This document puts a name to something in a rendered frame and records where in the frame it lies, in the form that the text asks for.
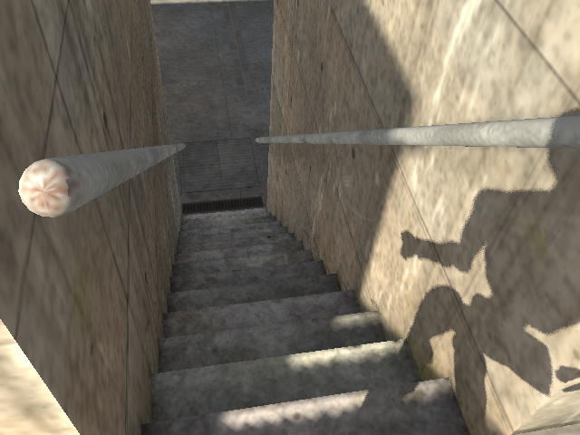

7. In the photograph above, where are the stairs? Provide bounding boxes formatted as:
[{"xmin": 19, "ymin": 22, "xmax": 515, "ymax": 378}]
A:
[{"xmin": 141, "ymin": 208, "xmax": 470, "ymax": 435}]

